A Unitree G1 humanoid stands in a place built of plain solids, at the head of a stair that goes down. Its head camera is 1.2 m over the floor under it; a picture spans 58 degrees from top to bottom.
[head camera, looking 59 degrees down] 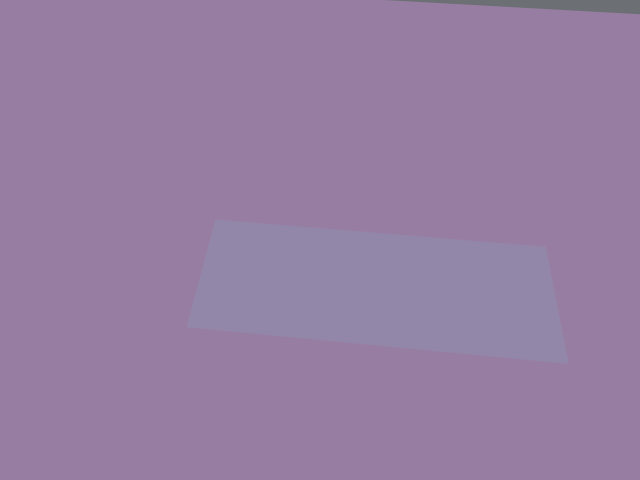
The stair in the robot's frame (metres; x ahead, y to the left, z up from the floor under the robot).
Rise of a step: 0.11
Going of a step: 0.59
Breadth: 1.18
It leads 6 degrees to the right of straight ahead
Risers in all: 3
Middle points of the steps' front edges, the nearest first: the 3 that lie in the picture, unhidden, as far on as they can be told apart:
0.37 -0.16 0.00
0.82 -0.20 -0.11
1.55 -0.28 -0.21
